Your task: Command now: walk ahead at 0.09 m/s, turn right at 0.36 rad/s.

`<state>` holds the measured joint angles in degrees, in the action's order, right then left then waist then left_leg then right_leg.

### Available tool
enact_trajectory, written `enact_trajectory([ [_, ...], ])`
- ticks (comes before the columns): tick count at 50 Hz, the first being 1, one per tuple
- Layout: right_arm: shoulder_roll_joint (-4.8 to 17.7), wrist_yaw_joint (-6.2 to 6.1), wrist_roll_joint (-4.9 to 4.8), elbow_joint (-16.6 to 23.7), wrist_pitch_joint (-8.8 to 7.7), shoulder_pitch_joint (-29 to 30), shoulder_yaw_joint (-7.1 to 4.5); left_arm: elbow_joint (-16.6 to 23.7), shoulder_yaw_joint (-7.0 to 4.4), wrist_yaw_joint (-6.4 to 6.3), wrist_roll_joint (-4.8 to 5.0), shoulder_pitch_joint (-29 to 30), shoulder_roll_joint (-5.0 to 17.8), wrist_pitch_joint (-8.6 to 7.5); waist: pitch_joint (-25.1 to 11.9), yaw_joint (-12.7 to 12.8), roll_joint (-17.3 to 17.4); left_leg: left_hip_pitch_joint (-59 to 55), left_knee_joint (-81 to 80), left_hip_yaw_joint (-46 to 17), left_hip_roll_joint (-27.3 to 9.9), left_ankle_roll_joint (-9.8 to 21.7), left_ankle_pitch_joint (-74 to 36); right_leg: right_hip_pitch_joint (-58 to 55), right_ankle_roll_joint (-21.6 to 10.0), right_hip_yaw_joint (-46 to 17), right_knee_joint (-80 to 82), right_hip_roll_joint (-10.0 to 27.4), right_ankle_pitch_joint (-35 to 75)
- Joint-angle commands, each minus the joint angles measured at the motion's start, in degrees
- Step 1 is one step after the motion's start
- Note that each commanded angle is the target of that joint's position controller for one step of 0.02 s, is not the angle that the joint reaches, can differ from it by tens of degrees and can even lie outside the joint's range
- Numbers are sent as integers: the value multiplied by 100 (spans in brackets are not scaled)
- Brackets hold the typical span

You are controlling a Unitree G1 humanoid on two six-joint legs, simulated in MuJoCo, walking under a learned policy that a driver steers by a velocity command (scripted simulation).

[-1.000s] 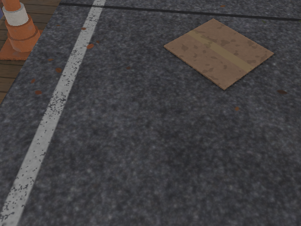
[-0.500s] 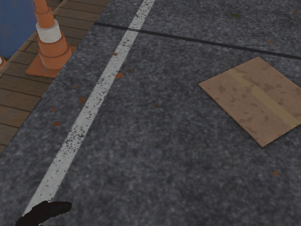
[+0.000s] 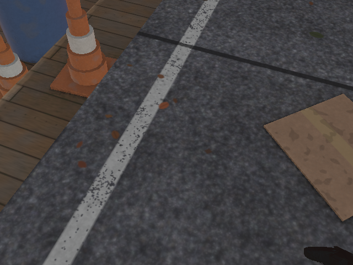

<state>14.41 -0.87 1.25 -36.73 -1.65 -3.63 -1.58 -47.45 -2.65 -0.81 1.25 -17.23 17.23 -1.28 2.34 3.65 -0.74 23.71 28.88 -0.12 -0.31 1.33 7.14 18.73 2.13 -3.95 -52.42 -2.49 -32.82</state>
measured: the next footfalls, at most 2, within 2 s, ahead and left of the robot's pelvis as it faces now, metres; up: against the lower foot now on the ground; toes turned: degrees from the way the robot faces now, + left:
right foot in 0.32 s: +0.04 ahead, -0.14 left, +0.00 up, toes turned -13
left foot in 0.82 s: +0.12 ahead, +0.07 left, +0.00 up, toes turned -17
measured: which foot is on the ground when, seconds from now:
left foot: down 0.00-0.32, up 0.34-0.80, down 0.82-1.00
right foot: up 0.00-0.30, down 0.32-0.82, up 0.84-1.00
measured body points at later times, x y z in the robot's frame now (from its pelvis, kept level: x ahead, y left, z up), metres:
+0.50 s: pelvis +0.01 -0.04 +0.01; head +0.04 -0.08 +0.46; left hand +0.21 +0.21 -0.07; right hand +0.08 -0.36 -0.11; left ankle +0.06 +0.11 -0.65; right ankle +0.00 -0.13 -0.73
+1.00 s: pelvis +0.10 -0.02 +0.02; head +0.14 +0.00 +0.46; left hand +0.33 +0.21 -0.09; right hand +0.09 -0.31 -0.10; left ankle +0.08 +0.08 -0.73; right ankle +0.09 -0.16 -0.67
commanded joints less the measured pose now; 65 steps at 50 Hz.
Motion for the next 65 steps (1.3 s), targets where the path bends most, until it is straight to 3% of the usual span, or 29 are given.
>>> enact_trajectory([
  [1, 741, -34, -75, 179, 87, -430, -249, 322, -259, -159, 9, -268, 753, 266, -938, -370, 824, -1901, -977, -1553, -1792, 1209, -1320, 1575, 289, -69, -1489, 419, 29],
  [5, 775, -72, 43, 50, 68, 3, -294, 519, -251, -201, -44, -223, 444, 472, -615, -180, 997, -834, -1405, -612, -1483, 1211, -732, 827, 368, 267, -929, 488, 785],
  [11, 1082, -119, -63, -177, 141, -17, -416, 890, -220, 21, -64, 245, 465, 465, -817, -337, 884, -1113, -1283, -303, -1807, 1260, -764, 169, 65, 494, 548, 623, 1201],
  [14, 1169, -106, -213, -280, 198, 91, -454, 862, -283, 111, -74, -4, 523, 481, -777, -105, 792, -1028, -849, -47, -1752, 901, -408, -478, -260, 760, 1726, 449, 1783],
  [15, 1043, -104, -246, -381, 219, -79, -438, 807, -338, 105, -103, -149, 621, 480, -728, -83, 598, -790, -456, 174, -1560, 592, 59, -839, -440, 700, 2183, 332, 2056],
  [16, 793, -75, -190, -490, 245, -367, -394, 834, -443, 47, -119, -247, 965, 477, -513, -159, -365, -138, 635, 714, -1079, 44, 918, -1205, -781, -262, 3007, 850, 2942],
  [17, 591, -67, 21, -192, 246, -235, -324, 1075, -570, -49, -136, -41, 1674, 471, -221, -317, -2001, 1408, 2095, 1000, -56, -568, 2840, -1378, -1802, -2459, 3470, 2305, 3978],
  [18, 833, -120, 11, -78, 226, 421, -410, 1144, -512, -8, -351, -114, 1501, 329, -396, 121, -1332, 1470, 3221, -24, 62, -497, 3082, -944, -2222, -2640, 3655, 2397, 3716],
  [19, 875, -134, -107, -111, 240, 329, -449, 1141, -462, -1, -370, 142, 1358, 204, -386, -101, -1011, 1490, 3541, -270, -35, -385, 2577, -865, -1971, -2135, 3638, 2116, 3415],
  [20, 889, -169, -119, -264, 263, 79, -486, 1193, -445, -16, -236, 508, 1215, 140, -363, -303, -718, 1498, 3536, -346, -102, -352, 2065, -889, -1624, -1757, 3551, 1792, 3148],
  [21, 946, -214, -65, -372, 275, -46, -521, 1240, -381, -38, -119, 723, 1011, 130, -420, -363, -659, 1519, 3512, -375, -124, -380, 1758, -971, -1425, -1595, 3487, 1659, 3184],
  [23, 890, -206, -58, -406, 242, -154, -532, 1284, -295, -96, -102, 752, 843, 152, -611, -432, -682, 1210, 3714, -349, -5, -483, 1384, -940, -1404, -1393, 3383, 1455, 3787],
  [27, 705, -173, -139, -337, 183, 12, -459, 1289, -332, -169, -79, 506, 916, 196, -690, -289, -650, 1219, 2669, -424, 84, -616, 1150, -1443, -1440, -1519, 3241, 1356, 3846],
  [30, 682, -20, -179, -431, 138, -53, -390, 1214, -278, -163, -89, 417, 792, 191, -748, -124, -911, 720, 1708, -203, -47, -597, 948, -1328, -1447, -1579, 3654, 1316, 1293],
  [35, 771, 168, -266, -441, -91, 38, -316, 944, -269, -37, -139, 245, 979, 81, -154, 73, -825, 127, 789, 89, -91, -203, 1302, -875, -1514, -1825, 3963, 1555, 211],
  [39, 688, 226, -282, -802, -250, -754, -283, 887, -214, 20, -66, 534, 839, 7, -128, -416, -516, -1233, -282, 306, 88, 258, 834, -223, -1290, -1368, 3615, 1313, 88],
  [40, 722, 209, -265, -911, -256, -1043, -287, 921, -136, 29, -131, 676, 596, -22, -145, -558, -341, -1661, -504, -24, -74, 353, 823, 5, -1087, -1052, 3128, 1074, 578],
  [41, 995, 172, -222, -972, -264, -1429, -321, 1049, -31, 37, -237, 842, 216, -72, -344, -597, 550, -2177, -944, -1240, -910, 601, 416, 420, -686, -264, 1694, 513, 1154],
  [42, 1718, 185, -201, -968, -233, -1515, -504, 1369, -88, -4, -276, 1003, 352, -176, -150, -475, 1658, -2536, -1314, -2967, -1764, 1404, 194, 1683, -268, 515, 789, -168, 575],
  [43, 1502, 199, -139, -916, -259, -1646, -473, 1395, -174, -43, -185, 1268, 703, -246, 3, -753, 1361, -2678, -1503, -3573, -2066, 1819, -150, 2322, -116, 193, -120, -53, -312],
  [44, 1283, 174, -135, -888, -290, -1543, -406, 1349, -217, -22, -104, 1161, 776, -274, -11, -620, 1016, -2811, -1345, -3201, -1944, 1702, -665, 2498, -87, -6, -544, 163, -69],
  [47, 1176, 43, -253, -706, -181, -1259, -392, 1273, -235, 7, -175, 1238, 615, -215, -229, -529, 666, -2818, -1111, -2136, -1384, 1271, -2415, 2382, 78, 16, -425, 341, 834],
  [52, 1282, -177, -272, -552, 150, -1244, -480, 1288, -151, 22, -115, 1429, 228, -136, -453, -520, 775, -2011, -927, -1477, -815, 971, -2910, 1238, 253, 223, 891, -7, 1976],
  [59, 1272, -203, -309, -239, 313, -881, -505, 1259, -317, 93, -76, 1302, 561, -222, -457, -315, 966, -1611, -270, -2290, -645, 617, -1721, -64, 47, 37, 2671, -132, 2685],
  [60, 1164, -199, -296, -171, 278, -821, -469, 1227, -363, 62, -132, 1107, 670, -268, -565, -195, 881, -1447, 68, -2265, -425, 439, -1538, -627, -115, -7, 3144, 55, 3375],
  [61, 863, -183, -194, -81, 240, -952, -378, 1240, -441, 5, -210, 688, 992, -274, -1211, -117, 238, -955, 1026, -1944, -107, 244, -367, -1798, -499, -767, 3046, 1005, 3989],
  [62, 473, -178, -172, -8, 214, -1620, -260, 1203, -488, -16, -303, 509, 1314, -188, -1617, -439, -1333, 511, 2290, -1154, 804, -38, 3071, -2916, -1455, -2687, 3212, 2322, 4028],
  [63, 916, -136, -223, -117, 201, -1919, -355, 1131, -428, 5, -219, 401, 994, -170, -1439, -475, -1370, 1075, 3280, -1026, 345, -185, 3268, -2631, -1776, -3526, 3517, 2703, 2438],
  [65, 1240, -105, -249, -174, 221, -1344, -466, 1125, -299, 24, -145, 676, 593, -199, -607, -337, -610, 1350, 3691, -774, -12, -283, 2369, -1838, -1386, -2366, 3798, 1953, 572],
])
